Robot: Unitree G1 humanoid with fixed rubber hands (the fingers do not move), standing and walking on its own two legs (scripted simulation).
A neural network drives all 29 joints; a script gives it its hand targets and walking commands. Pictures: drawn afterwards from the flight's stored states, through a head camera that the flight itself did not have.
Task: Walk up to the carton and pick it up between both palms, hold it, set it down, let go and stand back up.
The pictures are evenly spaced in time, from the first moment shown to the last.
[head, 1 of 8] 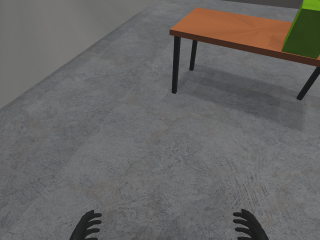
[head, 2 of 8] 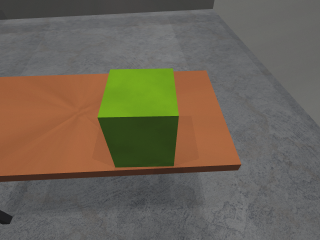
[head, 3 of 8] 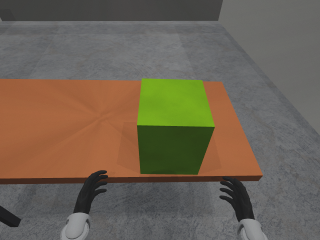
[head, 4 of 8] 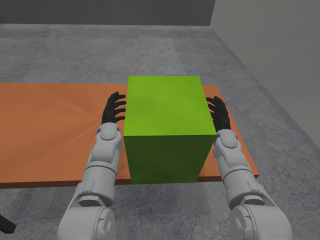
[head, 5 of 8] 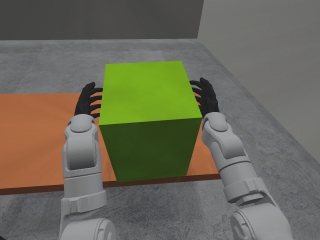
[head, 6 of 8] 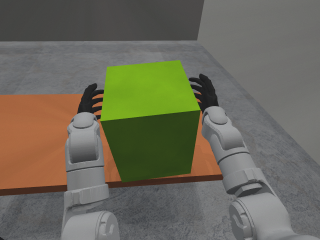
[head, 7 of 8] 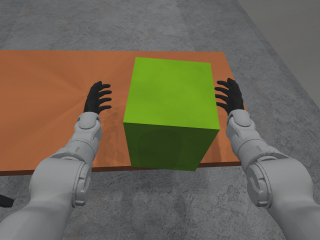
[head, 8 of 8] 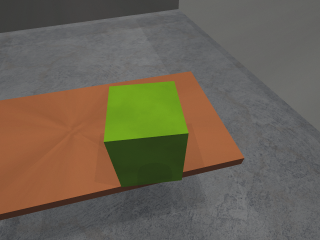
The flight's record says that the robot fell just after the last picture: no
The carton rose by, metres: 0.16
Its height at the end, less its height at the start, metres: +0.00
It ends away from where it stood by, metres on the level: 0.02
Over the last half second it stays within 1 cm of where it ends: yes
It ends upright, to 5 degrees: yes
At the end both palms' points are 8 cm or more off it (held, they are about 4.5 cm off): yes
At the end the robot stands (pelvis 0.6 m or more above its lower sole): yes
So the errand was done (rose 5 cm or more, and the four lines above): yes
